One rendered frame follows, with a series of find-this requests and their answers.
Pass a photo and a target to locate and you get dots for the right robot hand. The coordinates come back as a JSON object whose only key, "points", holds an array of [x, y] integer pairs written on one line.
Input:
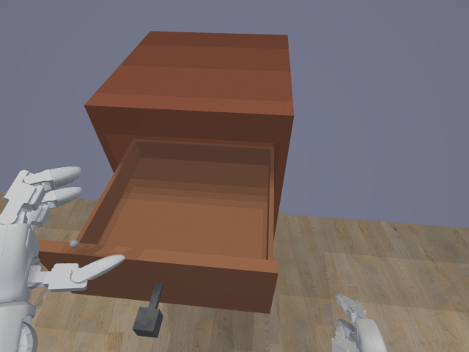
{"points": [[363, 337]]}

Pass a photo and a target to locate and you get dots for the handle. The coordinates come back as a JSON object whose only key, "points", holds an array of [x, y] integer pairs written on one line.
{"points": [[148, 320]]}

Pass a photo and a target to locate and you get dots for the robot left forearm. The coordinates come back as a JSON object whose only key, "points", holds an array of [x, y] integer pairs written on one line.
{"points": [[16, 333]]}

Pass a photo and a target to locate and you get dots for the drawer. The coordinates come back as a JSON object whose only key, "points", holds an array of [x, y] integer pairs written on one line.
{"points": [[195, 217]]}

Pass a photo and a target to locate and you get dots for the left robot hand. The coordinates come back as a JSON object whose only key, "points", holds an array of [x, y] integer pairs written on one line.
{"points": [[28, 207]]}

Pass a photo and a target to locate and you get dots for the cabinet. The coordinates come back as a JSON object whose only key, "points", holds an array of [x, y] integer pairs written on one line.
{"points": [[217, 88]]}

